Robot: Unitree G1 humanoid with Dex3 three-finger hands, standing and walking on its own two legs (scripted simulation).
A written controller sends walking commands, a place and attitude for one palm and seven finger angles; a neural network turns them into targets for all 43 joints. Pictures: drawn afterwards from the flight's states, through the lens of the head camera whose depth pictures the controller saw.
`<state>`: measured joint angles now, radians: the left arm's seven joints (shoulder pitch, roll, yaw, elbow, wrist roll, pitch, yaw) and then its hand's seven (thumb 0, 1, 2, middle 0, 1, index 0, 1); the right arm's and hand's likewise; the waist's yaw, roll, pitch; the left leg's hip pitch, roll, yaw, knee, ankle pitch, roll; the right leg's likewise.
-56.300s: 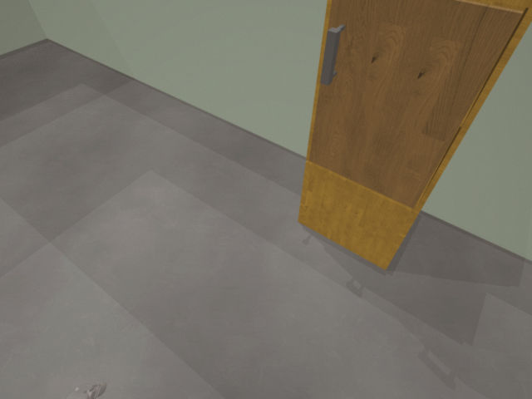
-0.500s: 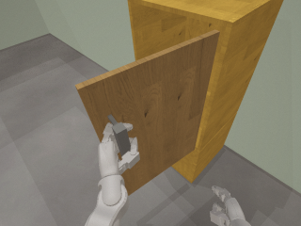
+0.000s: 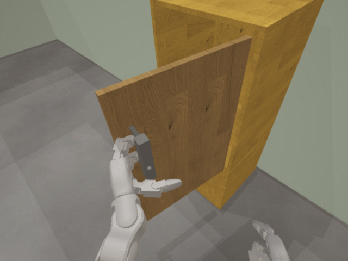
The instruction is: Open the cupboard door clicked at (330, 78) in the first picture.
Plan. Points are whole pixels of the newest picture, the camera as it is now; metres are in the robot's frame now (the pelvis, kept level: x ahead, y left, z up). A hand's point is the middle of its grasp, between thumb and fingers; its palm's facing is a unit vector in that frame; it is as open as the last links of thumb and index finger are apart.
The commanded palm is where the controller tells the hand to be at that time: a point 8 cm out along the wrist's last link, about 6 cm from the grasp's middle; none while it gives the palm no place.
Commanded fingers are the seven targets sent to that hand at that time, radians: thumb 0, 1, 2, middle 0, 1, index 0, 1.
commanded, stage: open thumb and fingers to let go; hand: left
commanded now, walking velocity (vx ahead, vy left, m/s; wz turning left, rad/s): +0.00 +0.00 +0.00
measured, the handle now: (141, 153) +0.34 +0.11 +0.09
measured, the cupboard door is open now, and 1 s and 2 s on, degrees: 80 79 79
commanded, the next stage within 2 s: slide the hand sideways off the handle in 0.26 s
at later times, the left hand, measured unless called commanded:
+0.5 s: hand (144, 173) +0.28 +0.09 +0.09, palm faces -0.02 -1.00 -0.07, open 16.0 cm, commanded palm +0.25 +0.12 +0.09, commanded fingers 0.00 -0.50 0.30 -0.15 -0.30 -0.15 -0.30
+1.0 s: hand (133, 189) +0.24 +0.11 +0.09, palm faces -0.09 -1.00 -0.02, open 16.3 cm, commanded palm +0.21 +0.16 +0.09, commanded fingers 0.00 -0.50 0.30 -0.15 -0.30 -0.15 -0.30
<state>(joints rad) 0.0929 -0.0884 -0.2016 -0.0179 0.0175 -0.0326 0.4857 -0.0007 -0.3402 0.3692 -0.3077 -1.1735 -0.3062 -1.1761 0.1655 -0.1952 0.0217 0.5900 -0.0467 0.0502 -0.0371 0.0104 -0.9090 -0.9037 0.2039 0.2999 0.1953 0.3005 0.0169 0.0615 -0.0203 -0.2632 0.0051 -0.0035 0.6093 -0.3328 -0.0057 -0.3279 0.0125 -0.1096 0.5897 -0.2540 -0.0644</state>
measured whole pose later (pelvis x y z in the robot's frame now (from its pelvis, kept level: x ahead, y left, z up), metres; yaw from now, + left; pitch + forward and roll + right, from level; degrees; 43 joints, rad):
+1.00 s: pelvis +0.02 +0.02 -0.01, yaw -1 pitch +1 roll +0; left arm 0.35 0.11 -0.15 -0.29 -0.10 -0.04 -0.01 -0.01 -0.50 0.30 -0.16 -0.31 -0.16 -0.31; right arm 0.23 -0.21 0.06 0.48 0.01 -0.08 -0.01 0.01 -0.91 -0.90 0.21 0.30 0.20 0.30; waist 0.02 0.04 -0.04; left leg -0.32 -0.01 0.03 0.70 -0.40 0.02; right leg -0.40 0.00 -0.07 0.69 -0.31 -0.04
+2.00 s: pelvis +0.02 +0.03 -0.01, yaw +0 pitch +1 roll -2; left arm 0.51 0.24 0.14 -0.37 -0.27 -0.07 -0.25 -0.01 -0.50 0.30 -0.16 -0.30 -0.15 -0.30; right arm 0.25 -0.23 0.06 0.53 0.04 -0.25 -0.06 0.01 -0.91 -0.90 0.21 0.30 0.20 0.30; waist 0.04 0.06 -0.06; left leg -0.34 -0.01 0.00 0.74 -0.42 0.04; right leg -0.39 0.00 -0.10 0.68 -0.32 -0.02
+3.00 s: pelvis +0.03 +0.03 +0.02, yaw -1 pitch -4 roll -1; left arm 0.46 0.32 0.33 -0.38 -0.06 -0.08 0.12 0.01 0.79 0.86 -0.21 -0.30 -0.21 -0.30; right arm 0.18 -0.23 0.01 0.64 -0.01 -0.11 -0.06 0.01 -0.91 -0.90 0.21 0.30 0.20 0.30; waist 0.08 0.08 0.03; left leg -0.04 -0.01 0.03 0.40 -0.29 0.03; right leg -0.11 0.01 -0.07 0.38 -0.20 -0.02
